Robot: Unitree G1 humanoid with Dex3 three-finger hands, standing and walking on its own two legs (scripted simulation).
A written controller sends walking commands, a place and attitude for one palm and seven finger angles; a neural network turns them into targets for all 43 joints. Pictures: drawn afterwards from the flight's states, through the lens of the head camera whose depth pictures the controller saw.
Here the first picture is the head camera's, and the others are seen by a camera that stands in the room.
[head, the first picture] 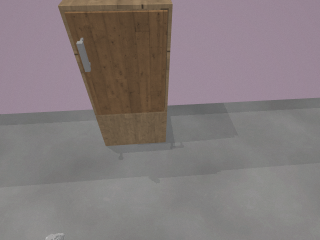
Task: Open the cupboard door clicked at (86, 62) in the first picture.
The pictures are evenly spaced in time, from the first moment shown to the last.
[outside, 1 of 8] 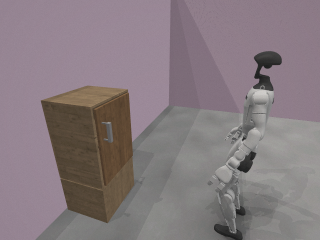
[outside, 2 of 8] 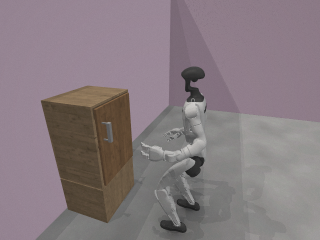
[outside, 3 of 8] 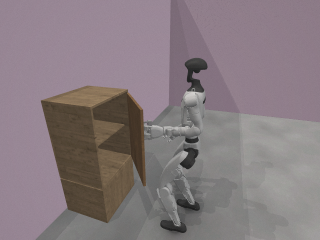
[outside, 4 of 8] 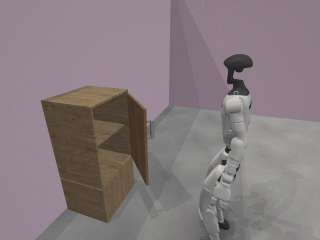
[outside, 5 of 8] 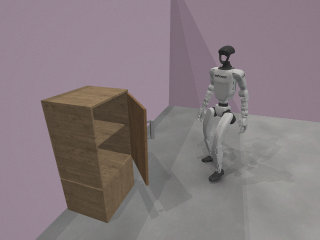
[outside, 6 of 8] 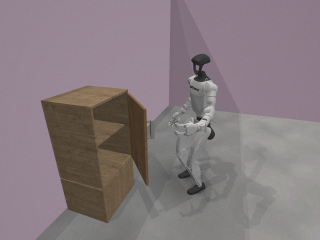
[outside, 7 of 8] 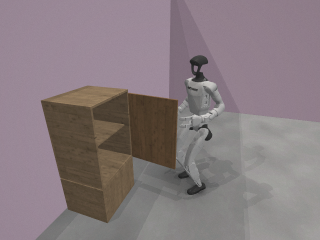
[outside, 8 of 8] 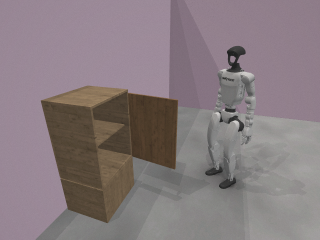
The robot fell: no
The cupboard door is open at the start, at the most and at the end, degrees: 0 84 83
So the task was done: yes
